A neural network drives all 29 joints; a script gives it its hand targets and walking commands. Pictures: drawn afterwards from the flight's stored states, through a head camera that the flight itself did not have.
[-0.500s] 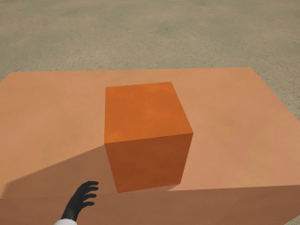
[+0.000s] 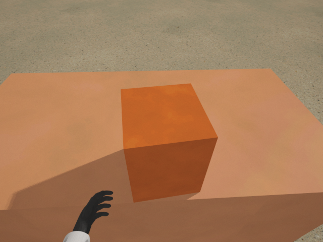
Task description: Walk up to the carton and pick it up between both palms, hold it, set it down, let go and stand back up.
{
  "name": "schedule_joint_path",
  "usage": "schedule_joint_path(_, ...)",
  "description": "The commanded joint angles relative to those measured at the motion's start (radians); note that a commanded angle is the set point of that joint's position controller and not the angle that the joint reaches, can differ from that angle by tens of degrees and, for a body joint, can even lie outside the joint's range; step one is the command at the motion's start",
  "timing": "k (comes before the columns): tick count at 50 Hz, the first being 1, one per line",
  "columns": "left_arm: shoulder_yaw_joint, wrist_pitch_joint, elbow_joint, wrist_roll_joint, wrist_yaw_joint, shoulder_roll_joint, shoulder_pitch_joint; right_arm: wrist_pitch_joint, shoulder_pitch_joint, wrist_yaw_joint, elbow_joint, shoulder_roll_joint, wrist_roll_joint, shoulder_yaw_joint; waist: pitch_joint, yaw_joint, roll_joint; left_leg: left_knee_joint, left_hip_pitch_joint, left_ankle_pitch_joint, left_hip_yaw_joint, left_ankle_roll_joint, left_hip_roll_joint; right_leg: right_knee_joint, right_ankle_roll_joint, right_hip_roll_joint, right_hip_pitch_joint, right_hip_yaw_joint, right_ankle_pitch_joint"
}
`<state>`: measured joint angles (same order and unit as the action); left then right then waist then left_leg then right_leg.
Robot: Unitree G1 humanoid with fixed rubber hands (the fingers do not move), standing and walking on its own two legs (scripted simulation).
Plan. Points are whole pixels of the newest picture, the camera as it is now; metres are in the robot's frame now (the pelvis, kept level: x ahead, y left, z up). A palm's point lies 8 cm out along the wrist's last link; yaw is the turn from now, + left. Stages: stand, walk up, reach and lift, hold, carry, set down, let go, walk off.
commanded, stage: stand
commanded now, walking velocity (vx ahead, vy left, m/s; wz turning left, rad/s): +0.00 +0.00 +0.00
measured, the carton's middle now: (162, 143) +0.40 +0.01 +0.03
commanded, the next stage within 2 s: none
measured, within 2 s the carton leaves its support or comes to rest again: neither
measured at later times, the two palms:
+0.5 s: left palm (85, 224) +0.21 +0.20 -0.03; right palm out of the picture +0.08 -0.25 -0.10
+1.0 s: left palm (85, 226) +0.20 +0.20 -0.03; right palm out of the picture +0.08 -0.26 -0.10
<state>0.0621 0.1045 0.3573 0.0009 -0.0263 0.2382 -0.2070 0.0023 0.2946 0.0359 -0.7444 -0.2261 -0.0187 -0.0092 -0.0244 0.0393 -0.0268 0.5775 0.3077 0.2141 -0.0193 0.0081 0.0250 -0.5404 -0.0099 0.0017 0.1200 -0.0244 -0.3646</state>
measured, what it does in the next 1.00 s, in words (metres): stands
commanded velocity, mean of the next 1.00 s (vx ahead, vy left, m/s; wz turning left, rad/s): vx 0.00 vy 0.00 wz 0.00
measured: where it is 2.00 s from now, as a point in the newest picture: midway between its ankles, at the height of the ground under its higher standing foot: outside the picture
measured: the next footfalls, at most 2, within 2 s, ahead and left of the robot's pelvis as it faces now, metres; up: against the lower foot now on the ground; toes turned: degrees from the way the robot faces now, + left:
none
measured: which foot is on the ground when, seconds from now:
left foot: down 0.00-1.00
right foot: down 0.00-1.00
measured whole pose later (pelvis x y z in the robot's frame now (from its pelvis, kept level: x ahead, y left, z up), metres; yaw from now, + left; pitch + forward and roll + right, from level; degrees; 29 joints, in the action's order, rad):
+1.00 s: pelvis +0.00 -0.01 +0.00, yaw +2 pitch -3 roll -1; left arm 0.05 0.11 0.38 0.00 -0.01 0.23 -0.18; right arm 0.00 0.29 0.04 -0.74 -0.22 -0.01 -0.02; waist -0.03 0.05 -0.02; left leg 0.57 0.32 0.20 0.01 0.00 0.02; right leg -0.54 0.00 0.00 0.12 -0.05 -0.36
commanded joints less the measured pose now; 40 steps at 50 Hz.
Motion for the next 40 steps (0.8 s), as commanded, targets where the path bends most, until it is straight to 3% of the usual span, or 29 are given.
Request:
schedule_joint_path(1,-0.102,-0.071,0.070,0.022,0.040,0.171,-0.111,0.030,-0.010,-0.006,0.110,-0.162,0.001,-0.049,-0.052,-0.037,-0.001,-0.125,-0.032,-0.113,0.104,0.044,0.079,0.137,0.022,0.091,0.112,0.080,0.065)
schedule_joint_path(4,-0.098,-0.072,0.073,0.018,0.039,0.164,-0.114,0.029,-0.014,-0.005,0.113,-0.169,0.002,-0.051,-0.052,-0.041,0.006,-0.140,-0.025,-0.050,0.116,0.044,0.081,0.140,0.021,0.088,0.118,0.077,0.027)
schedule_joint_path(8,-0.097,-0.069,0.076,0.017,0.041,0.171,-0.107,0.030,-0.006,-0.002,0.112,-0.159,0.000,-0.052,-0.034,-0.035,-0.028,-0.118,-0.056,-0.111,0.097,0.041,0.077,0.141,0.021,0.097,0.128,0.073,0.057)
schedule_joint_path(12,-0.097,-0.071,0.077,0.018,0.039,0.162,-0.108,0.027,-0.014,0.000,0.112,-0.167,0.004,-0.056,-0.065,-0.037,-0.003,-0.155,-0.013,-0.011,0.122,0.044,0.079,0.142,0.022,0.091,0.135,0.074,-0.001)
schedule_joint_path(16,-0.097,-0.065,0.084,0.018,0.039,0.171,-0.114,0.030,-0.016,0.001,0.116,-0.164,0.004,-0.054,-0.047,-0.041,0.013,-0.144,-0.029,-0.051,0.117,0.043,0.078,0.136,0.020,0.097,0.120,0.075,0.050)
schedule_joint_path(20,-0.097,-0.065,0.084,0.016,0.040,0.168,-0.107,0.030,-0.014,0.003,0.113,-0.161,0.002,-0.054,-0.050,-0.041,-0.029,-0.138,-0.051,-0.072,0.120,0.046,0.079,0.143,0.020,0.096,0.139,0.072,0.039)
schedule_joint_path(25,-0.101,-0.064,0.081,0.017,0.041,0.175,-0.109,0.028,-0.022,0.001,0.115,-0.158,-0.002,-0.055,-0.037,-0.040,-0.022,-0.107,-0.075,-0.151,0.100,0.047,0.076,0.144,0.020,0.104,0.134,0.079,0.108)
schedule_joint_path(26,-0.093,-0.062,0.066,0.010,0.041,0.161,-0.086,0.030,-0.009,0.003,0.115,-0.154,0.011,-0.056,-0.018,-0.018,-0.021,-0.100,-0.061,-0.185,0.110,0.041,0.077,0.132,0.026,0.096,0.115,0.080,0.119)
schedule_joint_path(40,-0.100,-0.066,0.065,0.010,0.045,0.158,-0.089,0.025,-0.025,0.003,0.116,-0.150,0.009,-0.057,-0.041,-0.029,-0.006,-0.101,-0.028,-0.152,0.118,0.035,0.069,0.144,0.032,0.101,0.114,0.075,0.086)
